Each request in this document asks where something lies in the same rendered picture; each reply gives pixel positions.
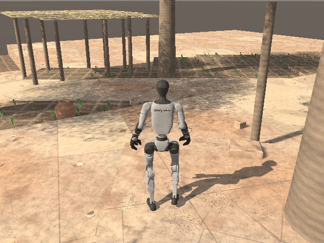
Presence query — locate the robot right upper arm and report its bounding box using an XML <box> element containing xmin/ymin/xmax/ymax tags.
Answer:
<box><xmin>173</xmin><ymin>102</ymin><xmax>186</xmax><ymax>130</ymax></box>

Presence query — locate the left robot forearm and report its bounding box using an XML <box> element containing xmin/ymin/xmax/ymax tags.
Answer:
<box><xmin>132</xmin><ymin>122</ymin><xmax>142</xmax><ymax>141</ymax></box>

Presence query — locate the left robot thigh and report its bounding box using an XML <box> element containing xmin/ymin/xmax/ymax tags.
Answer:
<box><xmin>144</xmin><ymin>142</ymin><xmax>155</xmax><ymax>179</ymax></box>

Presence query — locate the right robot forearm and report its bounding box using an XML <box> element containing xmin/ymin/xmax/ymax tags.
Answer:
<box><xmin>181</xmin><ymin>122</ymin><xmax>190</xmax><ymax>138</ymax></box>

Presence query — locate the right robot hand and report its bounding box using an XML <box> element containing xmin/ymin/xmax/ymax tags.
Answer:
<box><xmin>179</xmin><ymin>136</ymin><xmax>191</xmax><ymax>146</ymax></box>

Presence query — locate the robot left upper arm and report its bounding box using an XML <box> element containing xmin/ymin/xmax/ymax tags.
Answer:
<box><xmin>138</xmin><ymin>102</ymin><xmax>152</xmax><ymax>130</ymax></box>

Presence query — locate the left robot hand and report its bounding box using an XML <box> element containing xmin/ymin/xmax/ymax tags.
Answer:
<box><xmin>130</xmin><ymin>138</ymin><xmax>141</xmax><ymax>150</ymax></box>

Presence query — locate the robot right shin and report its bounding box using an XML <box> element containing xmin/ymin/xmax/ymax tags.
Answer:
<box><xmin>172</xmin><ymin>164</ymin><xmax>179</xmax><ymax>198</ymax></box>

